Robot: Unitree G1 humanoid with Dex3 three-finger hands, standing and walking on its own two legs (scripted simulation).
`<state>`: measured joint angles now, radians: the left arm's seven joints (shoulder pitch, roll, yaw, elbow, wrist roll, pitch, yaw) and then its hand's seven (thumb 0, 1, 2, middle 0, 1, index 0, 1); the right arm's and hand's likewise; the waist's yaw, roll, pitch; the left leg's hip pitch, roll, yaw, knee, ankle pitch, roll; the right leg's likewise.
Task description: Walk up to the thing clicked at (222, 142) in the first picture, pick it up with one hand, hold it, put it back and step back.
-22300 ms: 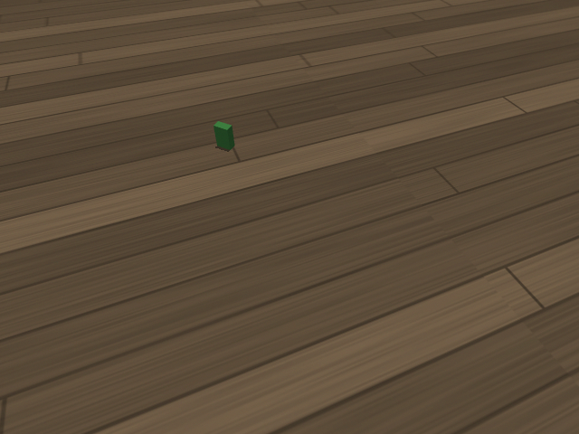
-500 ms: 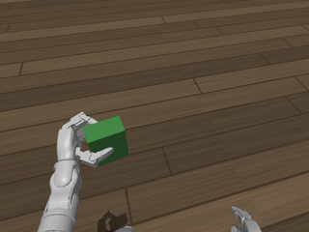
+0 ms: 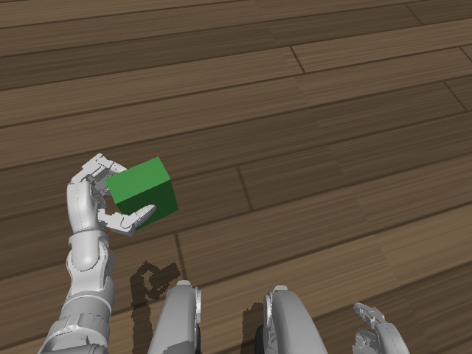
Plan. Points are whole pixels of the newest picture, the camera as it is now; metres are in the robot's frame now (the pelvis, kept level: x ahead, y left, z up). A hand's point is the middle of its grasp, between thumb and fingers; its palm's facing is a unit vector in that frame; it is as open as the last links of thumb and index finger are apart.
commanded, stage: crouch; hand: left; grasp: from the side
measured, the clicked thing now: (146, 196) +0.37 +0.17 -0.03
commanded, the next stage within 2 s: lower in 1.36 s
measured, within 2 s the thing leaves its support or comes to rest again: neither
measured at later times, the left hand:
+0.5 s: hand (136, 226) +0.38 +0.24 -0.25, palm faces +0.30 -0.95 -0.04, open 9.2 cm
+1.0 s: hand (144, 231) +0.40 +0.25 -0.36, palm faces +0.27 -0.96 -0.02, open 9.1 cm
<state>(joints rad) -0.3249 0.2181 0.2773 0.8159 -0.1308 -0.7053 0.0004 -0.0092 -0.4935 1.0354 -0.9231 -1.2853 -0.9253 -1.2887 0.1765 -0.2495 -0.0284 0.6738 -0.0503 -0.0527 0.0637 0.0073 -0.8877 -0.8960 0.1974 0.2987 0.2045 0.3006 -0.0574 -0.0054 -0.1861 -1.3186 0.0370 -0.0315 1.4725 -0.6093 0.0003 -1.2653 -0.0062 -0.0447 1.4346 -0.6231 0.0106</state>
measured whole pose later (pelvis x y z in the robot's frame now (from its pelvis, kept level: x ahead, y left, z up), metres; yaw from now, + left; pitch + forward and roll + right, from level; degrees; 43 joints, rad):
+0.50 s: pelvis -0.06 +0.00 -0.20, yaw -3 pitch +33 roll -5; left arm -0.61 0.41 0.49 1.10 -0.09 -0.80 -0.08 -0.01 -0.52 1.08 -0.92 -1.33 -0.92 -1.33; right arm 0.08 -0.26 0.03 0.72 -0.10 -0.01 0.10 0.01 -0.91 -0.90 0.20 0.30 0.21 0.30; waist -0.11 -0.03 -0.14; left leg -2.04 0.04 -0.09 2.13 -0.67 -0.01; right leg -1.98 0.00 -0.07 2.09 -0.69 0.00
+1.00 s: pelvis -0.07 +0.00 -0.29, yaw -7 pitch +28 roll -8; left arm -0.67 0.55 0.60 1.16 -0.10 -0.79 -0.14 -0.01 -0.47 0.98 -0.94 -1.26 -0.93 -1.27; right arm 0.05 -0.29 0.14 0.72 -0.16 0.03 0.10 0.00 -0.91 -0.90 0.20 0.30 0.21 0.30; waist -0.16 -0.07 0.01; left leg -2.26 0.04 -0.15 2.44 -0.68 -0.01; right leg -2.17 0.02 -0.12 2.36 -0.68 0.00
